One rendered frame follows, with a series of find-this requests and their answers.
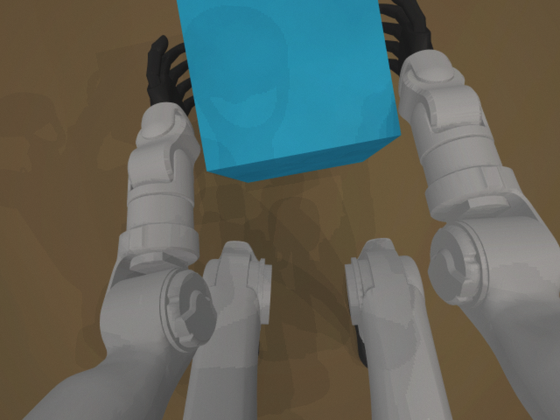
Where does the left robot hand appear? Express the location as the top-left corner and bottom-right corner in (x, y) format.
(146, 35), (195, 117)

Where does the right robot hand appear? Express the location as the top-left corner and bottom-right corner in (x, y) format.
(379, 0), (433, 77)

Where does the right robot forearm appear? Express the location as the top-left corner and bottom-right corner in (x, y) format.
(398, 50), (560, 250)

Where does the robot left shin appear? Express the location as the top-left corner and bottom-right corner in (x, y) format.
(203, 241), (259, 288)

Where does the robot right upper arm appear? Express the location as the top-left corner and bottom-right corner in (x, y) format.
(428, 216), (560, 420)

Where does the robot left upper arm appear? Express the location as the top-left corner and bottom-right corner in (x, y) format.
(22, 267), (217, 420)

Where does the carton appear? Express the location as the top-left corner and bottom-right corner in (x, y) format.
(177, 0), (401, 183)

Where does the left robot forearm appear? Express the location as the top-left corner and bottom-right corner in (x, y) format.
(100, 102), (200, 343)

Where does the robot left thigh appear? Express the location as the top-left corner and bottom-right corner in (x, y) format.
(183, 253), (272, 420)

